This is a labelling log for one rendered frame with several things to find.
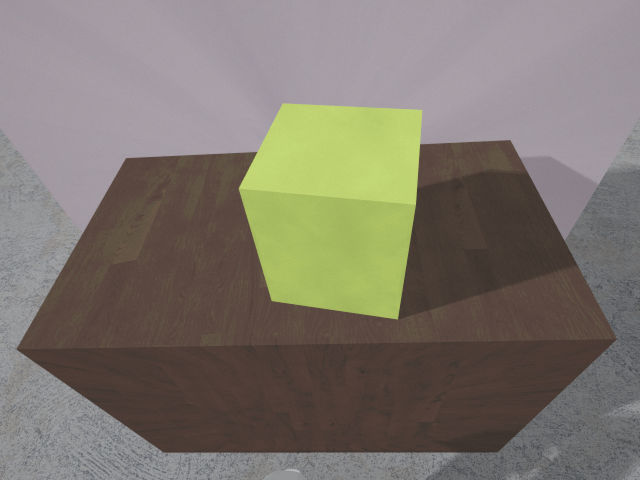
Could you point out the pedestal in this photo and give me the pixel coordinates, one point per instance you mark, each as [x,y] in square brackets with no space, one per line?
[162,318]

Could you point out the carton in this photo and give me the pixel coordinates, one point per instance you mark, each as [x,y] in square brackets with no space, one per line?
[330,198]

